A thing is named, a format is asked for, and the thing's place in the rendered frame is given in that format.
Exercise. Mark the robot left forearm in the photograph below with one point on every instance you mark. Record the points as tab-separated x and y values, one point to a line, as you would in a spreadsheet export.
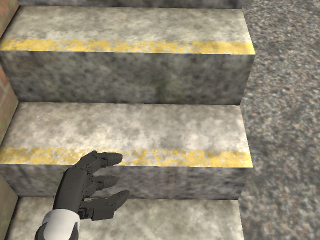
59	224

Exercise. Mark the left robot hand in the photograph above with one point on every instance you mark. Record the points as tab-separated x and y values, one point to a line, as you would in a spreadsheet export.
78	183

